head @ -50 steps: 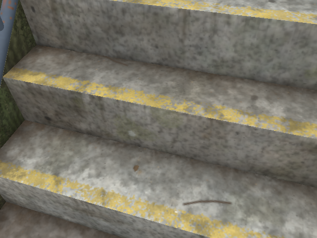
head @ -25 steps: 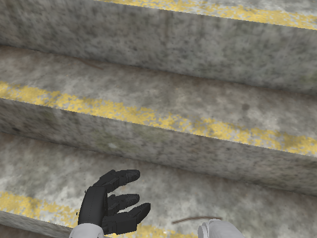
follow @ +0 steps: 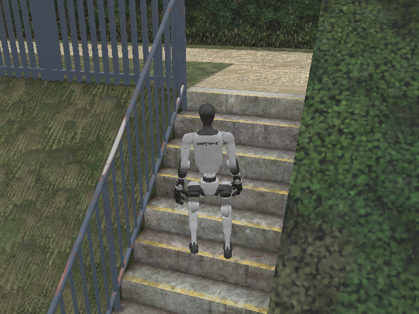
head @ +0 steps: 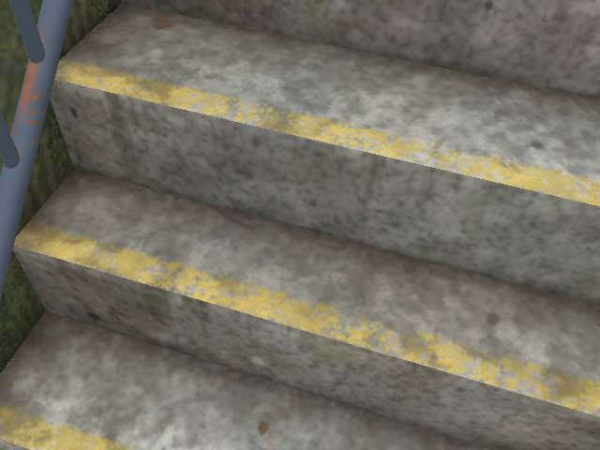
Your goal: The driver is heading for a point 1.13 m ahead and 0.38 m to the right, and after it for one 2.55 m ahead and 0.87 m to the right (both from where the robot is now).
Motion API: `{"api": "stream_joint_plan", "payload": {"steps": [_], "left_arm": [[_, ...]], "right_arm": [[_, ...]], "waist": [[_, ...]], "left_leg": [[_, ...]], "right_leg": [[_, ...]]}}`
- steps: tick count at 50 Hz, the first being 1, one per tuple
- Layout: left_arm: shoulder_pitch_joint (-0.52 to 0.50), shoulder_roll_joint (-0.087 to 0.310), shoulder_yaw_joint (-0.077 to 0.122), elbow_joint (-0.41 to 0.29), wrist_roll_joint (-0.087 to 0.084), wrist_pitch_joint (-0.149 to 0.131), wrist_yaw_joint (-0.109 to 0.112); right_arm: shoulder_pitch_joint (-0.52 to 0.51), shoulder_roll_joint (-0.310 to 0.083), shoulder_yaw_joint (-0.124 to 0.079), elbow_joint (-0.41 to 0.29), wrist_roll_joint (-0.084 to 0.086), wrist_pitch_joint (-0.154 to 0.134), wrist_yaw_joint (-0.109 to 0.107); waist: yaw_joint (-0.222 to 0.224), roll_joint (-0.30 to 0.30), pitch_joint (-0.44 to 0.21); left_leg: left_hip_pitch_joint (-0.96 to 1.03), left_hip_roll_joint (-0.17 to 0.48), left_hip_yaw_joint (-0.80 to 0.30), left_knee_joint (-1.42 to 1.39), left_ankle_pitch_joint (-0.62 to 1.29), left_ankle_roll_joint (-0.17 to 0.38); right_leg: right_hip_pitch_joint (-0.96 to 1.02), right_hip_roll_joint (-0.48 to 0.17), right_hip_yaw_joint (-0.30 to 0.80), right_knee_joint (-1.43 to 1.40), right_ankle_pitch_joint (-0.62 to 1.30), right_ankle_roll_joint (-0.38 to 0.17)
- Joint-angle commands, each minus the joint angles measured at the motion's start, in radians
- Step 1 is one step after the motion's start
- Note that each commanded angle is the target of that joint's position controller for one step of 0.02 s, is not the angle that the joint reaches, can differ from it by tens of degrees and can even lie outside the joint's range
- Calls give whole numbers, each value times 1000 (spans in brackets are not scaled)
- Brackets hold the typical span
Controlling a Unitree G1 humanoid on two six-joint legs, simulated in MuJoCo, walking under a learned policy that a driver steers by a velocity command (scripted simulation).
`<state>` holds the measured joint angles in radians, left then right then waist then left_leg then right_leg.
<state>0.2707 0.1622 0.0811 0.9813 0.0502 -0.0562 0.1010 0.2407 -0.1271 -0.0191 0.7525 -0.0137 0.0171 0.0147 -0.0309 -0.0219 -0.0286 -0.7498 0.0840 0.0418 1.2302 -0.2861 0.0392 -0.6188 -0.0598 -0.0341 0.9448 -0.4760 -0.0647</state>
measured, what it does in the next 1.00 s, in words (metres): steps on the spot: left foot, then right foot 0.19 m lower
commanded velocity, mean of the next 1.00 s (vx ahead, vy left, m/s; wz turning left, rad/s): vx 0.40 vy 0.00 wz -0.15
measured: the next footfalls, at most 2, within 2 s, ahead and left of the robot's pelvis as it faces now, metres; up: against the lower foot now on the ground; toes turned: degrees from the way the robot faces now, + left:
left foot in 0.04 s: +0.11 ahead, +0.14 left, -0.01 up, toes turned +4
right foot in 0.64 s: -0.10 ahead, +0.02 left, -0.20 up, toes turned -1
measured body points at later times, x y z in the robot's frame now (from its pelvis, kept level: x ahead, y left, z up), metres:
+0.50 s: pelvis +0.03 +0.08 -0.06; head +0.03 +0.08 +0.39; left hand +0.15 +0.32 -0.17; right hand +0.19 -0.15 -0.16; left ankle +0.07 +0.14 -0.69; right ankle -0.07 +0.00 -0.64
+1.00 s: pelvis +0.01 +0.03 -0.02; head +0.02 +0.02 +0.43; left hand +0.14 +0.27 -0.16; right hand +0.05 -0.21 -0.17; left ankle +0.06 +0.14 -0.69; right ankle -0.08 -0.11 -0.53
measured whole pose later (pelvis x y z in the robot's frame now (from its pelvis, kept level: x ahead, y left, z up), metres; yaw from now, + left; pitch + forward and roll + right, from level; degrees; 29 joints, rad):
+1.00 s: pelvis +0.01 +0.03 -0.02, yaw -9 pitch +8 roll +6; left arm 0.23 0.29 0.03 1.04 0.06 -0.03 -0.09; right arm 0.18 -0.15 0.03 1.01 0.00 -0.04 0.03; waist -0.09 -0.10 -0.15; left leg -0.66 -0.01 0.18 0.98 -0.58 0.02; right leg -0.84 0.00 0.24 1.84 -0.17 -0.12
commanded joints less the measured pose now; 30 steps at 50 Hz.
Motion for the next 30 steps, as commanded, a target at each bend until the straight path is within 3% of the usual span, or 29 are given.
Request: {"api": "stream_joint_plan", "payload": {"steps": [1,2,3,4,5,6,7,8,9,10,12,16,18,19,23,25,26,27,28,29,30], "left_arm": [[-7,162,48,-97,4,31,31],[-35,100,27,-101,10,31,18],[-149,-36,-3,-136,-27,34,-9],[-114,-101,-22,-198,-67,36,-9],[-145,-95,-20,-240,-48,32,-4],[-200,-75,-35,-290,-14,44,-23],[-157,-8,-33,-294,1,51,-56],[-188,18,-31,-313,32,53,-72],[-102,43,-23,-276,41,59,-78],[-66,53,-21,-259,31,64,-79],[-23,81,-14,-248,18,82,-78],[-108,68,-22,-296,29,92,-87],[-150,63,-28,-330,16,94,-91],[-122,70,-24,-318,11,95,-91],[-53,65,-33,-330,-2,93,-89],[24,75,-36,-317,-12,87,-79],[105,79,-37,-287,-20,85,-75],[168,89,-37,-257,-28,85,-70],[291,69,-35,-202,-31,82,-63],[306,-3,-106,-2,83,172,-275],[171,-43,-107,-36,75,227,-344]], "right_arm": [[93,-19,-3,-25,53,-4,-12],[246,-11,-1,70,40,-5,-26],[340,-24,3,121,-20,-30,-38],[202,-76,19,55,-114,-50,-43],[-13,-64,27,-24,-116,-48,-50],[-120,-104,15,-75,-114,-44,-64],[-113,-120,6,-62,-83,-60,-71],[-49,-103,3,-27,-35,-87,-85],[-18,-85,3,-3,-22,-103,-85],[6,-76,1,9,-21,-118,-85],[17,-103,-18,19,-22,-137,-77],[-28,-108,-35,7,-32,-140,-76],[-64,-104,-34,-14,-40,-131,-76],[-87,-112,-34,-13,-44,-131,-70],[-156,-110,-29,-34,-54,-117,-65],[-209,-104,-24,-58,-61,-106,-71],[-253,-93,-19,-76,-61,-94,-78],[-245,-65,-16,-105,-61,-81,-95],[-257,-40,-11,-127,-49,-64,-97],[-522,28,93,-310,48,47,7],[-317,-26,61,-223,51,113,37]], "waist": [[-52,-47,-52],[-100,90,-76],[-149,332,-63],[-55,509,-163],[39,305,-146],[68,152,-85],[83,45,-7],[65,-5,31],[83,-11,24],[79,4,12],[87,35,-13],[65,75,-33],[52,82,-45],[69,79,-45],[86,95,-65],[116,94,-79],[150,75,-65],[141,79,-14],[181,18,1],[30,-74,107],[-64,-2,66]], "left_leg": [[441,-16,73,-602,-212,21],[590,-23,62,-678,7,13],[677,8,-28,-580,236,24],[534,154,-454,-708,54,61],[398,218,-536,-776,-111,42],[335,180,-416,-726,-76,11],[279,144,-308,-682,-56,18],[261,140,-326,-644,-132,49],[249,103,-288,-590,-165,70],[255,99,-292,-594,-151,92],[279,102,-345,-582,-158,137],[316,130,-434,-534,-205,195],[301,132,-452,-519,-172,209],[278,121,-437,-472,-151,231],[218,116,-429,-395,-60,255],[173,98,-392,-360,6,232],[106,67,-323,-321,34,208],[52,70,-298,-260,163,208],[45,30,-192,-62,189,191],[79,-3,-260,-61,1,314],[141,26,-335,-168,-12,358]], "right_leg": [[-22,-93,251,-314,-478,-98],[-54,-10,161,2,-407,-69],[-270,164,41,507,-152,-17],[-380,260,148,1013,67,44],[-395,218,236,1239,208,68],[-394,171,209,1221,264,82],[-363,141,144,1109,328,92],[-371,109,171,1059,389,97],[-312,135,117,1043,483,108],[-275,143,95,1007,505,111],[-205,146,75,949,536,97],[-185,130,70,806,512,40],[-153,124,67,743,515,24],[-130,137,-7,735,519,18],[-37,99,-37,537,470,-9],[80,53,-48,256,447,-31],[209,25,-67,3,444,-49],[298,1,0,-293,357,-79],[394,-2,-23,-567,434,-95],[54,21,94,-811,620,-205],[87,47,-30,-941,609,-185]]}}
Keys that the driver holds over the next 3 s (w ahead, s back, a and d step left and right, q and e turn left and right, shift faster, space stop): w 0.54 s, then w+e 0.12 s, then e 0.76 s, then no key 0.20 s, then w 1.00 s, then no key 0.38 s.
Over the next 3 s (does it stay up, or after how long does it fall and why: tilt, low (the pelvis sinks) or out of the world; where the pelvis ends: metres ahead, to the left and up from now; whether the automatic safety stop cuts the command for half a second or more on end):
stays up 0.43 -0.19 0.35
